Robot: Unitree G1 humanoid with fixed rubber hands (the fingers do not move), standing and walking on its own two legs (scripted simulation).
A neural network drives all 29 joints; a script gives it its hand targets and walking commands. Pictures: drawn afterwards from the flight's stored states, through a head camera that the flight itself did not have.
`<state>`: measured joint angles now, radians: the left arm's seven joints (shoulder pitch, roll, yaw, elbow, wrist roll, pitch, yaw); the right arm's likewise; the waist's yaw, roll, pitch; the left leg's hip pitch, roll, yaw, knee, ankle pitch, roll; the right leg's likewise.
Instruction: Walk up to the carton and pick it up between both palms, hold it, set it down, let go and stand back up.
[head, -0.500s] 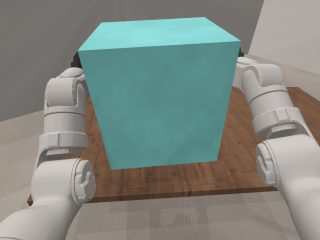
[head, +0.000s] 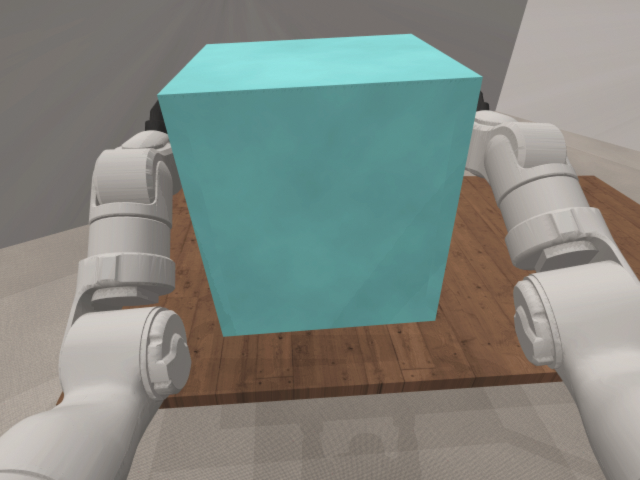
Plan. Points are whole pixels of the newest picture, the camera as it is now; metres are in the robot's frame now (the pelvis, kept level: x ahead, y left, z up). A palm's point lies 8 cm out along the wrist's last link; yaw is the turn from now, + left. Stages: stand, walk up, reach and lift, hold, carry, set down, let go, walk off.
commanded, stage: hold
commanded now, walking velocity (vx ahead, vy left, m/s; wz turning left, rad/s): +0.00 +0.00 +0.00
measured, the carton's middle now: (319, 181) +0.37 +0.00 +0.26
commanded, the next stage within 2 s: none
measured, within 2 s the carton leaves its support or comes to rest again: neither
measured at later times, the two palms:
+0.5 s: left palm (166, 147) +0.38 +0.17 +0.30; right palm (468, 134) +0.37 -0.17 +0.33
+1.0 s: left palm (164, 151) +0.38 +0.18 +0.30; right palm (467, 134) +0.37 -0.17 +0.33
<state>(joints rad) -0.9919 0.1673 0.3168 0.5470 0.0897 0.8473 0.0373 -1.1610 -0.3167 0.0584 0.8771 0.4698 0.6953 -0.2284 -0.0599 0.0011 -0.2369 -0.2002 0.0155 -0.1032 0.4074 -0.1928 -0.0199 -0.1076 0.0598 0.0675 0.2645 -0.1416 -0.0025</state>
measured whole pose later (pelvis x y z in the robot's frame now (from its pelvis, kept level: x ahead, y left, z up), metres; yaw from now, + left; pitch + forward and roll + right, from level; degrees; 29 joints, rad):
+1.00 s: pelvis +0.00 +0.00 +0.00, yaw +0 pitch +0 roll -2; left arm -1.01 0.17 0.32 0.56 0.09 0.85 0.04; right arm -1.17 -0.32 0.06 0.88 0.47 0.70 -0.23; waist -0.06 0.00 -0.24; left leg -0.22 0.01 -0.11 0.41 -0.19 -0.02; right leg -0.12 0.06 0.07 0.27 -0.14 0.00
